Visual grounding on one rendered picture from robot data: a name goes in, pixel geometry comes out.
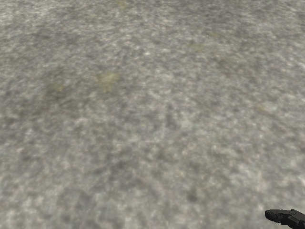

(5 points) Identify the right robot hand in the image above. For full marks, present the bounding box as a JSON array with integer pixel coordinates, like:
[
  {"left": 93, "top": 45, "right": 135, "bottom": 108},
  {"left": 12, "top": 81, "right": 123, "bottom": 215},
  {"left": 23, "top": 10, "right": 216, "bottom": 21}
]
[{"left": 265, "top": 209, "right": 305, "bottom": 229}]

